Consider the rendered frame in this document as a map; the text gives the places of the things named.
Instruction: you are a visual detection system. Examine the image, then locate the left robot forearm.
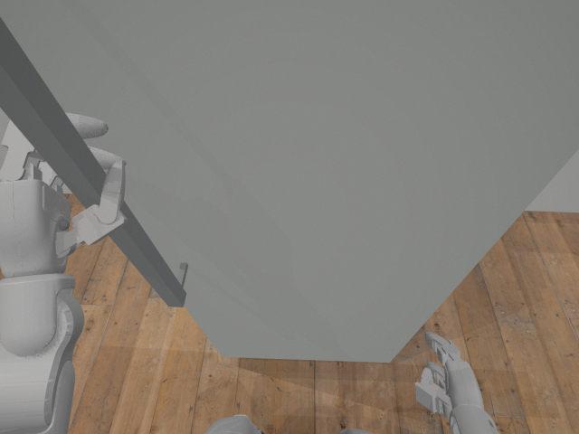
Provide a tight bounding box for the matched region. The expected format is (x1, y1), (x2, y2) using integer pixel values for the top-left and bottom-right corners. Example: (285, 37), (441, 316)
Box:
(0, 273), (84, 434)

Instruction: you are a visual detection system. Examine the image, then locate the right robot hand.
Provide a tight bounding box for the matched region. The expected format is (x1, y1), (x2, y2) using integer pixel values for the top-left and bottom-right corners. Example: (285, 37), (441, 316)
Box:
(415, 332), (484, 419)

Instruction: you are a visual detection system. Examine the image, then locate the handle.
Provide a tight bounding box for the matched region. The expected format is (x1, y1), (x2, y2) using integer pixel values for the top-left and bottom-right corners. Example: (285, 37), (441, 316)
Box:
(0, 17), (188, 307)

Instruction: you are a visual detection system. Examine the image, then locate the left robot hand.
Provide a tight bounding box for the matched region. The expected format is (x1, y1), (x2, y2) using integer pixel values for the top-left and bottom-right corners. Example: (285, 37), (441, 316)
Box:
(0, 113), (128, 278)

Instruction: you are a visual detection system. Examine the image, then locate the right robot forearm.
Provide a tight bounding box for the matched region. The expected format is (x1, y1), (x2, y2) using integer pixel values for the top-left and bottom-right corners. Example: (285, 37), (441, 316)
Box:
(449, 405), (500, 434)

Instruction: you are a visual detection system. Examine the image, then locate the fridge door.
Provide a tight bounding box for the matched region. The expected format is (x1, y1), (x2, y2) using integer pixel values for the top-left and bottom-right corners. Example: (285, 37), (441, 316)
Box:
(0, 0), (579, 363)

